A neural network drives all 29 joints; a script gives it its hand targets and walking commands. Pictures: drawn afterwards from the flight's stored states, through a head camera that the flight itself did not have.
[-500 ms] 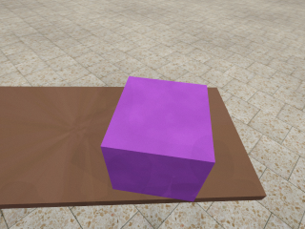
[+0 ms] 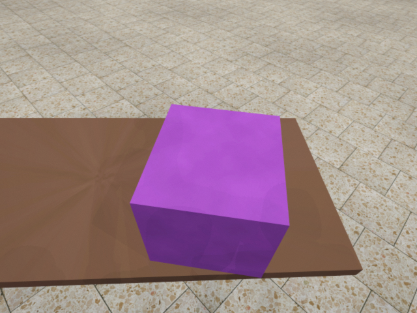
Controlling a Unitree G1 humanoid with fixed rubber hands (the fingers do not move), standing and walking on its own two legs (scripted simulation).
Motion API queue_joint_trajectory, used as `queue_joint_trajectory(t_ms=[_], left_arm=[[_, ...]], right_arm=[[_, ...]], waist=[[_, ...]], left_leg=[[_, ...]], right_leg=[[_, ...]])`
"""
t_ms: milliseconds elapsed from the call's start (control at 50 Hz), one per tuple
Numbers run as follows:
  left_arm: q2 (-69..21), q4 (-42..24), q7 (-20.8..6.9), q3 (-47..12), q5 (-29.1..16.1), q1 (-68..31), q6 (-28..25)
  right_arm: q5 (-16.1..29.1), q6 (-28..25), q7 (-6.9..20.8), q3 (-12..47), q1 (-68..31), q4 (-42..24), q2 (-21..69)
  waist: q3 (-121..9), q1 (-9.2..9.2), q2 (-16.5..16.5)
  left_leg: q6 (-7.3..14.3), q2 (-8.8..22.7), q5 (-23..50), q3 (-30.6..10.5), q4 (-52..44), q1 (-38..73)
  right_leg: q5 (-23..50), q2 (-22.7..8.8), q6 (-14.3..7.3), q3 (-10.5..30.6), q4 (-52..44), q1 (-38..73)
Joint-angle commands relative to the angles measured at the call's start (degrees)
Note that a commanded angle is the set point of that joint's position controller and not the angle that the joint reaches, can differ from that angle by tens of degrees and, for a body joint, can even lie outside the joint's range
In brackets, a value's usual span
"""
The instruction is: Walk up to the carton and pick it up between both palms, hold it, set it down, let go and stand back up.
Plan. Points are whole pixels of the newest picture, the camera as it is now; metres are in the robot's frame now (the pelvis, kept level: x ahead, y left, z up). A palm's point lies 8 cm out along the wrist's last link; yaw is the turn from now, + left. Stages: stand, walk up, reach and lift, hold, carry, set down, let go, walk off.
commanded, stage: stand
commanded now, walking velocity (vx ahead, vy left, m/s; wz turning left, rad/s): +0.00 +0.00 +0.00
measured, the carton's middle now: (214, 188) +0.38 -0.01 +0.02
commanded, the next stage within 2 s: none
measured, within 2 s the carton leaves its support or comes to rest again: neither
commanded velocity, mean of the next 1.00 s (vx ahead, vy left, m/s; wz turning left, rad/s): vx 0.00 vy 0.00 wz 0.00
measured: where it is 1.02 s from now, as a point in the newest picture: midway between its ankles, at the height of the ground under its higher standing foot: outside the picture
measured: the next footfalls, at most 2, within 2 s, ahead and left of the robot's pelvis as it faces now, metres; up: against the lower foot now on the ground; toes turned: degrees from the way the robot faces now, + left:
none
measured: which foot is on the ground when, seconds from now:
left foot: down 0.00-1.00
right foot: down 0.00-1.00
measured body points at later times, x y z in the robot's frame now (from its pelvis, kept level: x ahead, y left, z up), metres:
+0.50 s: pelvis +0.01 -0.01 +0.00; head +0.01 +0.00 +0.45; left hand -0.06 +0.18 -0.16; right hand -0.03 -0.20 -0.17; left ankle +0.02 +0.13 -0.74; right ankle -0.08 -0.09 -0.74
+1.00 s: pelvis +0.01 -0.01 +0.00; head +0.01 +0.00 +0.45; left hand -0.06 +0.17 -0.16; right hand -0.04 -0.19 -0.17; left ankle +0.02 +0.13 -0.74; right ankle -0.08 -0.09 -0.74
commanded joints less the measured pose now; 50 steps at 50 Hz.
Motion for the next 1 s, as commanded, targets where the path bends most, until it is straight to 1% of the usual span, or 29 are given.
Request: queue_joint_trajectory(t_ms=[0, 20, 100, 120, 140, 160, 220, 240, 260, 280, 300, 360, 380, 400, 460, 480, 520, 560, 580, 640, 660, 700, 740, 760, 820, 840, 860, 880, 980], left_arm=[[3.3, 0.5, 0.4, 0.7, -0.1, 7.5, 0.1], [2.7, 0.8, 0.5, 0.6, -0.3, 8.6, 0.2], [2.6, 0.7, 0.5, 0.7, -0.2, 7.9, 0.0], [1.6, 1.4, 0.5, -0.1, -0.2, 8.9, 0.1], [2.9, 0.3, 0.3, 0.5, 0.0, 7.6, -0.1], [2.7, 0.3, 0.4, 0.5, -0.2, 7.4, -0.2], [4.6, 0.4, 0.5, 1.0, -0.2, 8.3, -0.3], [3.8, 0.8, 0.2, 0.7, -0.1, 8.6, -0.4], [3.7, 0.3, 0.2, 0.7, -0.2, 8.4, -0.3], [4.1, 0.1, 0.2, 0.9, 0.1, 7.5, -0.2], [2.6, 0.2, 0.5, 0.5, -0.1, 7.4, -0.1], [2.3, 0.9, 0.5, 0.2, -0.2, 9.1, -0.1], [2.4, 0.7, 0.3, 0.3, -0.1, 8.5, -0.1], [3.0, 0.7, 0.4, 0.5, -0.4, 8.5, 0.0], [3.8, 0.5, 0.3, 0.7, -0.2, 8.5, -0.5], [3.0, 0.3, 0.5, 0.4, -0.2, 7.1, -0.4], [3.3, 0.3, 0.6, 0.8, -0.3, 7.6, -0.1], [2.7, 0.4, 0.4, 0.4, -0.4, 7.3, -0.1], [2.1, 0.7, 0.4, 0.5, -0.2, 8.4, 0.0], [2.7, 0.7, 0.2, 0.7, -0.4, 8.9, 0.2], [3.4, 0.5, 0.6, 0.9, 0.0, 8.0, 0.3], [3.9, 0.5, 0.4, 1.2, -0.2, 8.1, 0.1], [2.0, 0.4, 0.4, 0.5, -0.3, 8.6, 0.2], [1.6, 0.4, 0.1, 0.5, -0.5, 7.8, 0.1], [1.6, 0.9, 0.4, 0.3, -0.5, 9.1, -0.1], [3.6, 1.0, 0.5, 0.7, -0.5, 9.4, 0.0], [4.0, 0.3, 0.2, 0.9, -0.3, 7.5, -0.1], [3.1, 0.0, 0.2, 1.0, -0.4, 7.5, -0.1], [2.6, 0.5, 0.4, 0.7, -0.1, 8.1, 0.0]], right_arm=[[0.1, 0.0, -0.5, -0.4, 5.4, 0.4, -3.5], [0.0, -0.3, -0.4, -0.5, 4.7, -0.5, -4.2], [0.1, -0.2, -0.5, -0.5, 5.2, -0.3, -3.8], [0.2, -0.2, -0.3, -0.6, 5.6, -0.4, -4.5], [-0.1, 0.0, -0.4, -0.7, 5.6, 0.4, -4.0], [-0.1, 0.0, -0.5, -0.6, 6.0, 0.0, -4.0], [0.0, 0.0, -0.4, -0.4, 4.0, -0.6, -3.9], [0.3, 0.1, -0.3, -0.6, 3.1, -0.8, -4.1], [0.3, 0.1, -0.4, -0.7, 4.8, -0.4, -4.0], [0.0, 0.2, -0.5, -0.5, 5.1, -0.3, -3.2], [0.2, 0.4, -0.4, -0.8, 4.3, -0.6, -4.0], [0.1, 0.0, -0.2, -0.6, 4.6, -0.7, -3.1], [0.1, 0.1, -0.6, -0.6, 5.2, -0.1, -3.8], [0.5, 0.3, -0.4, -0.4, 6.0, -0.3, -3.0], [-0.1, 0.2, -0.6, -0.6, 3.7, -0.8, -3.8], [-0.1, 0.2, -0.4, -0.5, 4.7, -0.7, -3.5], [0.1, 0.2, -0.6, -0.8, 4.5, -0.4, -4.6], [0.1, 0.1, -0.3, -0.7, 5.3, -0.5, -3.6], [0.1, 0.1, -0.3, -1.0, 4.6, -0.5, -5.1], [0.1, -0.1, -0.6, -0.4, 5.4, 0.2, -3.9], [0.3, -0.3, -0.4, -0.6, 5.1, -0.3, -3.5], [-0.1, -0.2, -0.4, -0.3, 4.9, -0.9, -2.5], [0.3, -0.4, -0.5, -0.7, 5.2, 0.2, -3.7], [0.3, -0.4, -0.5, -0.3, 4.9, -0.1, -2.7], [0.2, -0.3, -0.6, -0.7, 5.7, -0.2, -3.9], [0.2, -0.2, -0.4, -0.5, 5.1, -0.2, -2.7], [0.0, 0.0, -0.5, -0.5, 5.8, 0.2, -2.4], [0.3, -0.2, -0.4, -0.6, 4.6, -0.6, -3.0], [0.1, 0.0, -0.3, -0.4, 5.7, -0.1, -3.0]], waist=[[6.8, 0.19, 1.9], [5.9, 0.44, -0.1], [5.8, -0.09, 1.3], [6.0, -0.36, -0.6], [7.1, 0.07, 1.1], [7.4, -0.47, 1.4], [6.0, 0.25, -0.3], [5.6, 0.55, 0.4], [5.7, 0.28, 1.3], [6.6, 0.01, 0.1], [7.4, 0.09, 1.7], [5.1, 0.06, 0.0], [6.4, 0.28, 0.9], [5.4, -0.51, -0.7], [5.5, 0.55, -2.1], [6.2, -0.63, -1.0], [7.2, 0.12, -0.8], [6.0, -0.67, -0.7], [6.2, 0.05, 0.7], [6.2, 0.44, 2.1], [6.4, -0.39, 1.7], [6.0, 0.02, 0.5], [6.8, 0.22, 2.0], [6.0, 0.4, 0.2], [6.1, -0.17, -0.1], [6.9, 0.66, 0.1], [6.4, -0.17, 1.3], [5.5, 0.2, 1.7], [8.9, -0.29, 0.1]], left_leg=[[2.2, 3.8, 10.8, -3.7, -2.5, 2.1], [2.8, 4.6, 10.3, -3.9, -2.3, 2.2], [2.4, 4.3, 10.8, -3.8, -1.7, 2.5], [2.5, 4.5, 10.4, -3.8, -1.8, 3.0], [2.4, 4.2, 11.5, -3.7, -1.7, 3.1], [2.3, 4.7, 12.3, -3.8, -1.7, 4.5], [2.4, 4.5, 11.1, -3.6, -1.9, 3.4], [2.1, 4.2, 11.4, -3.3, -1.8, 4.4], [2.2, 4.2, 11.0, -3.0, -1.7, 3.9], [2.3, 4.7, 11.5, -3.4, -1.7, 3.6], [2.3, 4.2, 10.5, -3.2, -2.1, 1.8], [2.3, 4.6, 10.9, -3.4, -1.8, 4.2], [2.1, 4.3, 11.9, -3.5, -1.6, 4.0], [2.3, 4.5, 11.2, -3.5, -1.5, 3.7], [2.5, 4.7, 11.4, -3.1, -0.7, 5.1], [2.3, 4.6, 11.7, -3.1, -1.2, 4.1], [1.9, 4.7, 11.8, -2.9, -1.8, 3.2], [2.2, 4.7, 11.2, -3.2, -1.8, 4.3], [2.4, 4.7, 9.8, -3.3, -2.5, 3.4], [2.1, 4.6, 10.9, -3.4, -2.2, 3.3], [2.3, 5.0, 10.8, -3.4, -2.1, 3.7], [2.3, 5.1, 12.0, -3.2, -2.5, 3.3], [2.3, 4.8, 12.8, -3.7, -1.9, 3.8], [2.6, 4.8, 11.7, -3.6, -1.7, 3.8], [2.5, 4.9, 11.9, -3.0, -1.3, 4.3], [2.2, 4.5, 11.7, -2.9, -1.6, 2.6], [2.2, 4.3, 11.8, -3.2, -2.4, 3.9], [2.4, 4.6, 12.3, -3.0, -1.6, 4.0], [2.5, 4.9, 11.8, -3.3, -1.9, 3.5]], right_leg=[[19.8, -7.8, -0.8, 5.4, -4.2, -7.8], [19.0, -7.1, -0.8, 5.2, -4.8, -7.2], [20.2, -7.1, -0.9, 5.1, -4.6, -7.1], [20.7, -7.4, -0.6, 5.2, -4.5, -7.5], [20.0, -7.7, -1.0, 5.8, -4.0, -8.2], [21.1, -7.6, -0.8, 5.8, -4.1, -10.2], [21.3, -7.3, -0.8, 5.3, -4.9, -6.8], [23.4, -7.7, -0.1, 6.0, -4.6, -7.3], [22.7, -7.7, -0.8, 5.9, -4.7, -6.8], [22.1, -7.5, -1.1, 5.3, -4.9, -7.0], [22.8, -8.1, -1.0, 5.9, -5.1, -6.7], [22.5, -7.8, -1.3, 5.9, -5.0, -5.4], [25.2, -8.4, -0.4, 5.9, -4.3, -6.9], [23.3, -7.4, -0.7, 4.9, -4.8, -5.8], [24.8, -7.8, -0.1, 5.7, -5.8, -6.9], [26.7, -8.0, -0.3, 5.5, -4.9, -6.4], [25.9, -8.0, 0.5, 5.2, -5.1, -6.5], [23.0, -7.6, -0.6, 5.0, -4.8, -6.8], [19.6, -7.1, -0.9, 5.2, -5.5, -6.0], [20.4, -7.2, -0.9, 5.0, -4.8, -5.9], [21.1, -7.5, -1.2, 5.3, -5.3, -6.2], [22.1, -7.3, -1.0, 5.2, -4.8, -5.3], [23.1, -7.9, -0.8, 5.1, -4.4, -6.4], [22.1, -7.5, -0.7, 5.3, -4.5, -5.7], [22.9, -7.5, -0.5, 5.7, -4.9, -5.6], [24.9, -8.0, -0.2, 5.9, -4.6, -5.2], [23.5, -7.9, -1.1, 5.2, -4.5, -5.4], [23.3, -7.6, -1.2, 5.4, -4.5, -5.0], [20.7, -7.5, -0.8, 5.1, -4.8, -7.7]])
